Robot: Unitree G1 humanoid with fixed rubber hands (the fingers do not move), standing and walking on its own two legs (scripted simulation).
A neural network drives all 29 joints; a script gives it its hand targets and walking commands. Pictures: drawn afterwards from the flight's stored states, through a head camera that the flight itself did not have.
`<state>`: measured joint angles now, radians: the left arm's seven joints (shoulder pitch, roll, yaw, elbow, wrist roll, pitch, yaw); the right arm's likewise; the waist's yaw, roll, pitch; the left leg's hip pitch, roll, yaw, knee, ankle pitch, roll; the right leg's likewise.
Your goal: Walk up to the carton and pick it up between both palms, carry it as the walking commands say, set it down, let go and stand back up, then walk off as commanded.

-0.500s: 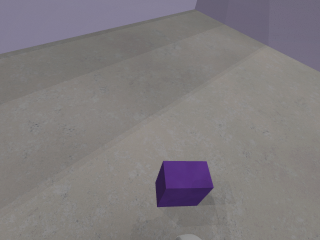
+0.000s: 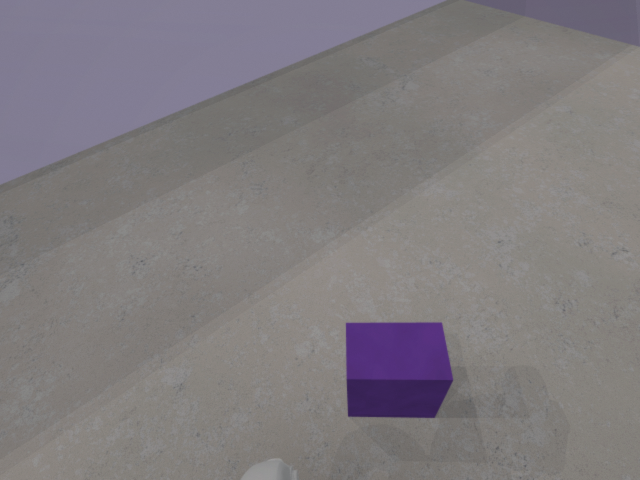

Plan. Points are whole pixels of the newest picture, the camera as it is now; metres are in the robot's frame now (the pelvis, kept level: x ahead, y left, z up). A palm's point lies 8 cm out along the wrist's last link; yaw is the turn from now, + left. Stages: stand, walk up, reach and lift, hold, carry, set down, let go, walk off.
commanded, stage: walk up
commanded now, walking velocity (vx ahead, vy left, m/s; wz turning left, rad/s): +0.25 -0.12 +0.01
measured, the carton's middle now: (392, 372) +0.51 -0.14 -0.63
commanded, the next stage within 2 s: none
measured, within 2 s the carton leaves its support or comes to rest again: neither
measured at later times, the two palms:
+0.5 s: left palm out of the picture +0.14 +0.20 -0.15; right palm (519, 477) +0.16 -0.24 -0.16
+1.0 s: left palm out of the picture +0.16 +0.27 -0.16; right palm (532, 476) +0.16 -0.25 -0.13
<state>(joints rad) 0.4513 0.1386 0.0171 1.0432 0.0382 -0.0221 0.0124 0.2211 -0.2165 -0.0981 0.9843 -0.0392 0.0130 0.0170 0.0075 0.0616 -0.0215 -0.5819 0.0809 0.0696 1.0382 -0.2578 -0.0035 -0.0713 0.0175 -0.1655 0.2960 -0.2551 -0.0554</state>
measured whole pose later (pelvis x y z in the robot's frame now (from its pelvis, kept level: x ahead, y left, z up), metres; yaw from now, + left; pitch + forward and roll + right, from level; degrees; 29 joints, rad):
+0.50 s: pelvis +0.13 -0.01 -0.01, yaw -2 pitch +0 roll +1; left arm 0.23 0.13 0.01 1.09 0.01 -0.01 0.03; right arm 0.16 -0.17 -0.01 1.08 -0.01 -0.04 -0.06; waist 0.00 0.01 0.11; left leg -0.19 -0.01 0.13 0.45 -0.26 0.04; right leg -0.25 -0.07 -0.03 0.61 -0.39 0.03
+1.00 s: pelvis +0.10 +0.01 -0.01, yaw -2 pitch +0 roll -2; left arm 0.15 0.24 0.09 1.01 0.02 0.08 0.03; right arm 0.14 -0.20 -0.06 1.01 -0.03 0.03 -0.04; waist 0.01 -0.02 0.11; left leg -0.31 0.05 0.05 0.55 -0.24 0.03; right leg -0.44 0.03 0.03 1.12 -0.49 0.04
